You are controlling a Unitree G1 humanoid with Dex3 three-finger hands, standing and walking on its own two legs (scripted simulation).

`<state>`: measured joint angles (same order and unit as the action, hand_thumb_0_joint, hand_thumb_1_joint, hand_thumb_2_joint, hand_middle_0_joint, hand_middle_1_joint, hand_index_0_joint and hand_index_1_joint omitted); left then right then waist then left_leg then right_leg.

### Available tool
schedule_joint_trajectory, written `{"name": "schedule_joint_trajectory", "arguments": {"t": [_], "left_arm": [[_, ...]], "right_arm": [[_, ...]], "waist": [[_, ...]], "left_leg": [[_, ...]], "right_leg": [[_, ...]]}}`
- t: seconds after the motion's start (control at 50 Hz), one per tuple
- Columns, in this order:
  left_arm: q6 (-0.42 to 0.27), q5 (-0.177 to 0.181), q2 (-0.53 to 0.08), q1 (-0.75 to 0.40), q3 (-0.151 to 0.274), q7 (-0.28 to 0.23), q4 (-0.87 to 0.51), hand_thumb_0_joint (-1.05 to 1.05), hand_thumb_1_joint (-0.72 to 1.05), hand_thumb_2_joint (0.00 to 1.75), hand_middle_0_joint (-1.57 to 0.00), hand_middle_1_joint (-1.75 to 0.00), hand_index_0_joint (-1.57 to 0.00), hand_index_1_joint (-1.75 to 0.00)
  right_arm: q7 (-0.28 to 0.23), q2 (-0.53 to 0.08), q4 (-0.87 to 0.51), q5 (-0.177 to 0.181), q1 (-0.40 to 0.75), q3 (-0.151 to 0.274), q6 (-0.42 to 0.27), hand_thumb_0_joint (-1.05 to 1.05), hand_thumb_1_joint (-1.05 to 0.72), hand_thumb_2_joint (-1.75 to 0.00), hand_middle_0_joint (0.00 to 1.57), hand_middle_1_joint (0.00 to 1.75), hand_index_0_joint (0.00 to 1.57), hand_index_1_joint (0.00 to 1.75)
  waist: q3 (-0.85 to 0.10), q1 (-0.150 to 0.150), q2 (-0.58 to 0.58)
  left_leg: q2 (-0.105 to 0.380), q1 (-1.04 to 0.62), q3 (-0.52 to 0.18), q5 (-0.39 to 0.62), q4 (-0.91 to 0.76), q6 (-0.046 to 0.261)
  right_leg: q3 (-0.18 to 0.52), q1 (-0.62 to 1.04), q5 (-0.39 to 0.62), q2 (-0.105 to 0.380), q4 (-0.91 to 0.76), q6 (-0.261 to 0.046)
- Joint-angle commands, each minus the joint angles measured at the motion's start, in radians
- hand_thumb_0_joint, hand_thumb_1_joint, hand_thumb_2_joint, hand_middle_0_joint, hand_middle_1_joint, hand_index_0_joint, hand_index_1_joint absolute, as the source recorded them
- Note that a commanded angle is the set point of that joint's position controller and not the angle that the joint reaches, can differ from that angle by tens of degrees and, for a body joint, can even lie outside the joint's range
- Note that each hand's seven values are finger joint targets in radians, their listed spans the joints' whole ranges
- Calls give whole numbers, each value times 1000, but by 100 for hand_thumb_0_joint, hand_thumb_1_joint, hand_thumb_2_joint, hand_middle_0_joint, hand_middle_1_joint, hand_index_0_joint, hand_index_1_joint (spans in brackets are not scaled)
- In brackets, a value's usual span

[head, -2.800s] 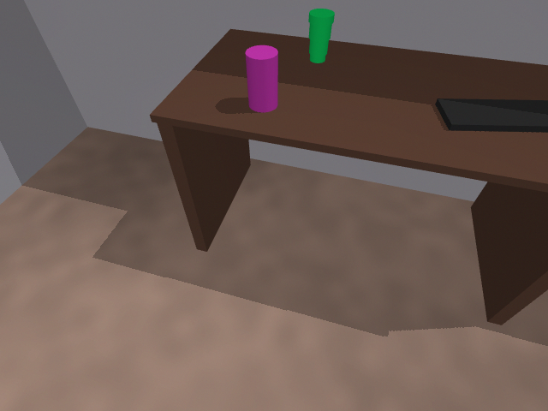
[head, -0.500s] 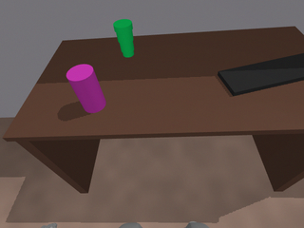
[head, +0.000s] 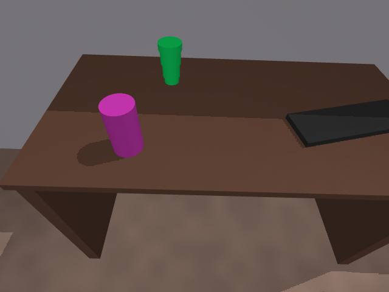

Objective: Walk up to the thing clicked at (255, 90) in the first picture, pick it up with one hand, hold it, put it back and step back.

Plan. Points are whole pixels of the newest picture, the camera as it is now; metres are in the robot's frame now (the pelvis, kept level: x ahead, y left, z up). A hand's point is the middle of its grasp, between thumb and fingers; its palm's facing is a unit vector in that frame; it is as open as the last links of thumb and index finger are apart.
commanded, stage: walk up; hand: left
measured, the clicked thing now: (123, 127) +0.50 +0.22 +0.02
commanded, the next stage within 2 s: stand in 0.92 s
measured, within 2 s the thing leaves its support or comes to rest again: neither
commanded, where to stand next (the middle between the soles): +0.05 +0.00 m, yaw +1 degrees
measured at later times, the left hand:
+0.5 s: hand out of the picture +0.08 +0.24 -0.14, palm faces +0.00 -0.94 -0.34, open 7.4 cm
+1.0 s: hand out of the picture +0.10 +0.23 -0.14, palm faces -0.01 -0.94 -0.33, open 7.4 cm
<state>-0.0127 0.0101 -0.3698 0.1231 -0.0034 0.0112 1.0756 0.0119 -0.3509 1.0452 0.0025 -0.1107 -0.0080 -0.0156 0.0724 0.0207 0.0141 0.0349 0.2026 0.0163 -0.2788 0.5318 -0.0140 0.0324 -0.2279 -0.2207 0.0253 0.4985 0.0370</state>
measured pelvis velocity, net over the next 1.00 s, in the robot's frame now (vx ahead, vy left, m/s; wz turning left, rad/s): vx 0.01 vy -0.01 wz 0.00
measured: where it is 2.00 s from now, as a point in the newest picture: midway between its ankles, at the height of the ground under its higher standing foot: outside the picture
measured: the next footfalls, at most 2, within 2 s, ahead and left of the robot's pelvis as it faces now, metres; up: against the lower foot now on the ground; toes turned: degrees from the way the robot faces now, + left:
none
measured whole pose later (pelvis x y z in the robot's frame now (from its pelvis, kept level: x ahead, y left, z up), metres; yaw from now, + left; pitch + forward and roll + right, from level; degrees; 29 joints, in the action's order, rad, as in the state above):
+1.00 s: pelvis +0.01 -0.01 +0.01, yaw +0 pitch -2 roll +0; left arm -0.01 -0.01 -0.34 0.06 0.01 0.01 1.15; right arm 0.01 -0.35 1.15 -0.01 -0.11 0.01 -0.01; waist 0.05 -0.01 -0.01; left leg 0.04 0.11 0.02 -0.19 0.33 -0.04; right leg 0.03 -0.15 -0.16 0.02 0.35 0.02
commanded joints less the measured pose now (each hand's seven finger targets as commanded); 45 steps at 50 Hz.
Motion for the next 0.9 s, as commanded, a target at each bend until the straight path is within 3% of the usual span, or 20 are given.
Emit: {"name": "schedule_joint_trajectory", "arguments": {"t": [0.0,0.12,0.24,0.44,0.88], "left_arm": [[-23,-2,-204,-63,41,-15,-20,0,90,90,-20,-30,-20,-30],[-19,-3,-191,-84,39,-13,23,0,90,90,-20,-30,-20,-30],[-16,-11,-189,-88,43,-12,45,0,90,90,-20,-30,-20,-30],[-15,-17,-190,-96,56,-13,46,0,90,90,-20,-30,-20,-30],[-8,-16,-181,-104,64,-12,24,0,90,90,-20,-30,-20,-30]], "right_arm": [[-15,-226,-29,6,65,59,-17,0,-90,-90,20,30,20,30],[-12,-218,9,5,102,58,-12,0,-90,-90,20,30,20,30],[-11,-214,36,1,122,57,-11,0,-90,-90,20,30,20,30],[-10,-204,57,-3,100,55,-8,0,-90,-90,20,30,20,30],[-15,-211,49,-6,52,57,-9,0,-90,-90,20,30,20,30]], "waist": [[-114,-17,-38],[-113,-14,-24],[-94,-11,-8],[-95,-16,-3],[-93,-23,-16]], "left_leg": [[102,-53,-93,202,-165,49],[101,-103,-82,212,-221,38],[99,-106,-77,160,-263,33],[91,-106,-70,120,-268,26],[95,-90,-72,173,-254,28]], "right_leg": [[65,73,231,88,-105,-65],[62,88,212,95,-164,-52],[59,86,170,95,-206,-44],[69,90,113,98,-232,-48],[60,97,167,90,-203,-50]]}}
